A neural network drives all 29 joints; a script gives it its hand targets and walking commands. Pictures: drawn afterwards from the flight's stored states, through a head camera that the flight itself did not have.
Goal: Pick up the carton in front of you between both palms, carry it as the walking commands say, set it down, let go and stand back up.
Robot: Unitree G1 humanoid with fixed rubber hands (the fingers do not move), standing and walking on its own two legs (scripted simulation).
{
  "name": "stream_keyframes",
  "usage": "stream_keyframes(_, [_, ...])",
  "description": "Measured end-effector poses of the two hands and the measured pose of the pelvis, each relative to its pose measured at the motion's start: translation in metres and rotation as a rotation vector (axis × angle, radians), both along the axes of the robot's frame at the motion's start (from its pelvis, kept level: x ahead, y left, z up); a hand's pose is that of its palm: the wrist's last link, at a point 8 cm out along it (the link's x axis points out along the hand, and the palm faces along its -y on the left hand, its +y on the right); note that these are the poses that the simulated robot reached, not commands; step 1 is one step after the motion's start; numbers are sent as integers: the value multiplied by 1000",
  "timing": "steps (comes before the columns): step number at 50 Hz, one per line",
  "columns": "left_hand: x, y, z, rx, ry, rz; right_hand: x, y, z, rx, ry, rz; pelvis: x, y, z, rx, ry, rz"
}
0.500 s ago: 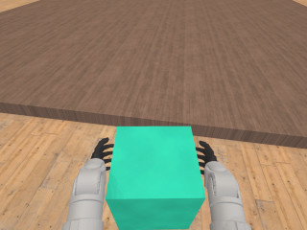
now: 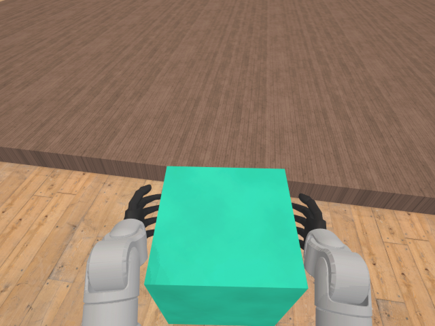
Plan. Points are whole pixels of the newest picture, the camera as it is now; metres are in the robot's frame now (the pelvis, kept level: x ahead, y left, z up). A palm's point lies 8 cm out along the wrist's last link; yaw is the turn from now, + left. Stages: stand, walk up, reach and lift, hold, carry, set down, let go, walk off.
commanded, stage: carry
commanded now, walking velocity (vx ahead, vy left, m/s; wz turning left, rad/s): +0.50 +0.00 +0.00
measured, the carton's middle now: (223, 250) +0.27 -0.01 +0.02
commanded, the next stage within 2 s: none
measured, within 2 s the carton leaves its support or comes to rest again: neither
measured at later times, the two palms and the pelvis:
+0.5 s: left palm (144, 123) +0.56 +0.18 +0.10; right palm (268, 131) +0.53 -0.12 +0.10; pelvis +0.28 +0.05 +0.02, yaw -3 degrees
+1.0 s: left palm (164, 44) +0.91 +0.17 +0.16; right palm (256, 47) +0.93 -0.13 +0.16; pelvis +0.60 +0.00 +0.01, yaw +1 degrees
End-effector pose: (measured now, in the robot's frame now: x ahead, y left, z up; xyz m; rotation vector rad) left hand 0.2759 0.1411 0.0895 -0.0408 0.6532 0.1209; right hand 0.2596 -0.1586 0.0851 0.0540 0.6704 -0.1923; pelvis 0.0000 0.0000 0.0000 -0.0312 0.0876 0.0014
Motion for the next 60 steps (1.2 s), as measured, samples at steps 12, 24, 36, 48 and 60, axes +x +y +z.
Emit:
stream_keyframes(12, [119,43,4,-25,2,70,139,42,10,-1,0,54,130,27,-6,48,-9,-13])
stream_keyframes(24, [275,37,9,-23,70,-42,260,38,16,-2,68,-60,263,51,17,4,5,-48])
stream_keyframes(36, [438,21,-2,7,-9,28,448,20,-2,21,-10,19,442,15,-16,2,-34,1])
stream_keyframes(48, [600,25,63,-16,-116,125,634,24,60,47,-117,86,579,-3,14,43,-8,16])
stream_keyframes(60, [845,38,64,46,-36,-37,850,37,71,-78,-33,50,754,35,-21,23,-31,-27])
